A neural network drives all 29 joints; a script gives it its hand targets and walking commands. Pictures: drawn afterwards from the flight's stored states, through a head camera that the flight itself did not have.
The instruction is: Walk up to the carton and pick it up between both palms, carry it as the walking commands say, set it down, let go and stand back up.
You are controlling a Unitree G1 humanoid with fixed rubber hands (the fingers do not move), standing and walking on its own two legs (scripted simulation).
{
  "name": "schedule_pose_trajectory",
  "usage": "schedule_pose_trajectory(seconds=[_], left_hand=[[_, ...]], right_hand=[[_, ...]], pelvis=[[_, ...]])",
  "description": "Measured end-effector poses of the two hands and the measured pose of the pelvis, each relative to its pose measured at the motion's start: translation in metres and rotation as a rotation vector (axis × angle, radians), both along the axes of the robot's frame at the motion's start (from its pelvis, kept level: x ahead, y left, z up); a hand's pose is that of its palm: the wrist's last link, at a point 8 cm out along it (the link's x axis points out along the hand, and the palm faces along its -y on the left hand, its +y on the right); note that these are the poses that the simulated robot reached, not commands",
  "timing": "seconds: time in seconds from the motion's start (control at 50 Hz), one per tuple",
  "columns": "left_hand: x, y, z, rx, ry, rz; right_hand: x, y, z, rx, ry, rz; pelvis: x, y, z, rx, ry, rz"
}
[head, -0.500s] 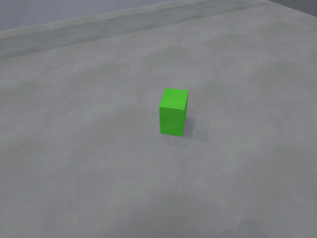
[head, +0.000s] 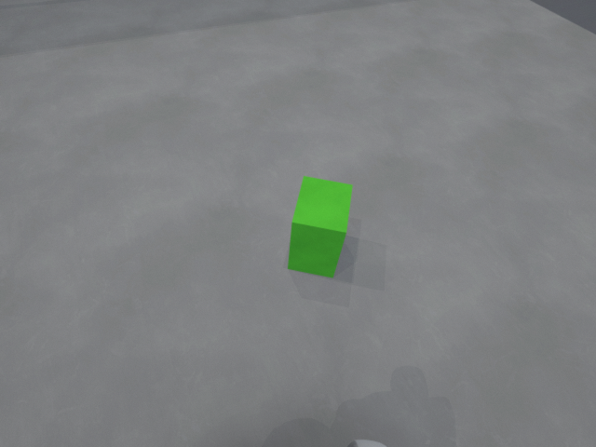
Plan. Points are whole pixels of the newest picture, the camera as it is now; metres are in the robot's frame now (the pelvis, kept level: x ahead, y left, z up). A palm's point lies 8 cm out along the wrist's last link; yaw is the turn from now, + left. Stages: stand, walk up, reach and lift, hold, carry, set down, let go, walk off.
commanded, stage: walk up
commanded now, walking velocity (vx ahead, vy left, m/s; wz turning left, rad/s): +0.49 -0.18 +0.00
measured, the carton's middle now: (318, 228) +0.92 -0.12 -0.62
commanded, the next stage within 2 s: none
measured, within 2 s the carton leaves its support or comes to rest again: neither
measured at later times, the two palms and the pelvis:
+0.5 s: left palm (205, 323) +0.33 +0.15 -0.12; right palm (496, 418) +0.19 -0.32 -0.15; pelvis +0.24 -0.08 +0.00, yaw +2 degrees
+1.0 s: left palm (181, 301) +0.38 +0.21 -0.15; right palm (438, 280) +0.42 -0.26 -0.11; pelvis +0.37 -0.03 +0.01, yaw +1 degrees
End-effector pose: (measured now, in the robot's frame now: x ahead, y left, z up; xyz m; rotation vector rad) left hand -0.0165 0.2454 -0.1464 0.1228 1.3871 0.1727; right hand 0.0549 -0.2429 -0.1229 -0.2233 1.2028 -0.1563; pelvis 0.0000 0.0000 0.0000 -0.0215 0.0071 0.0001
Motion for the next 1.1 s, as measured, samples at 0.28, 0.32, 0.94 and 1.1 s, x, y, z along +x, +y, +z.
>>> schedule_pose_trajectory(seconds=[0.28, 0.32, 0.94, 1.1], left_hand=[[0.3, -0.058, 0.038, -0.073, -0.359, -0.2], [0.334, -0.076, 0.039, -0.067, -0.384, -0.227], [0.344, -0.043, -0.006, -0.035, 0.046, 0.052], [0.464, -0.04, 0.01, -0.033, -0.114, -0.053]], right_hand=[[-0.066, -0.002, 0.023, 0.049, 0.386, -0.259], [-0.048, -0.011, 0.017, 0.065, 0.393, -0.27], [0.392, -0.013, 0.006, 0.012, -0.066, 0.027], [0.313, -0.028, 0.018, -0.017, 0.125, -0.132]], pelvis=[[0.129, -0.034, 0.016, 0.002, -0.007, 0.022], [0.151, -0.046, 0.011, 0.009, 0.001, 0.021], [0.362, -0.027, 0.002, -0.008, -0.016, 0.012], [0.391, -0.035, 0.017, -0.024, -0.008, 0.009]])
